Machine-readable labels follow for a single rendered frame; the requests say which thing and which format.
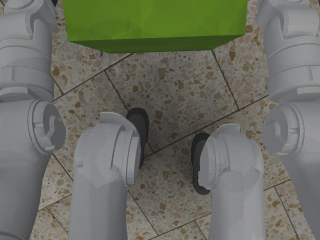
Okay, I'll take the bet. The left robot forearm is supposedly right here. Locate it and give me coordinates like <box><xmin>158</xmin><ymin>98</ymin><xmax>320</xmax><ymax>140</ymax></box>
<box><xmin>0</xmin><ymin>0</ymin><xmax>58</xmax><ymax>103</ymax></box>

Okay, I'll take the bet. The robot shin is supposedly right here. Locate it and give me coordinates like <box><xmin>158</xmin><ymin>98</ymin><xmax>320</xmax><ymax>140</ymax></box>
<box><xmin>198</xmin><ymin>123</ymin><xmax>264</xmax><ymax>190</ymax></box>
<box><xmin>73</xmin><ymin>112</ymin><xmax>141</xmax><ymax>171</ymax></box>

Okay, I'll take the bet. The left robot upper arm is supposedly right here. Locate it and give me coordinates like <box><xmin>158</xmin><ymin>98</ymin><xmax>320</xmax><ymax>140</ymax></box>
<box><xmin>0</xmin><ymin>99</ymin><xmax>66</xmax><ymax>240</ymax></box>

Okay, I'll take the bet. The carton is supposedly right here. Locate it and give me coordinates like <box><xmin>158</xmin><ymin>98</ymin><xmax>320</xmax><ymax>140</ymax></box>
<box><xmin>62</xmin><ymin>0</ymin><xmax>248</xmax><ymax>54</ymax></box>

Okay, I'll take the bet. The right robot upper arm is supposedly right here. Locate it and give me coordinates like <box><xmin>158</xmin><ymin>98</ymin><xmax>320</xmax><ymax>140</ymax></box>
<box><xmin>261</xmin><ymin>101</ymin><xmax>320</xmax><ymax>240</ymax></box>

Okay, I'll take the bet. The right robot forearm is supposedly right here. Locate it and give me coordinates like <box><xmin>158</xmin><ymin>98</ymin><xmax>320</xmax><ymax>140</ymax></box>
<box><xmin>255</xmin><ymin>0</ymin><xmax>320</xmax><ymax>104</ymax></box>

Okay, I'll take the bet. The robot left shin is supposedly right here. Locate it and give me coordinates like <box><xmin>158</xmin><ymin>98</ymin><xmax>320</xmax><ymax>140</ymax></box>
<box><xmin>73</xmin><ymin>112</ymin><xmax>141</xmax><ymax>171</ymax></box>

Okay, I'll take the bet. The robot right shin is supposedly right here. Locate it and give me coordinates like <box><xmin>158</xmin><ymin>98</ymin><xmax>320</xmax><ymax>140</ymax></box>
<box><xmin>198</xmin><ymin>123</ymin><xmax>264</xmax><ymax>190</ymax></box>

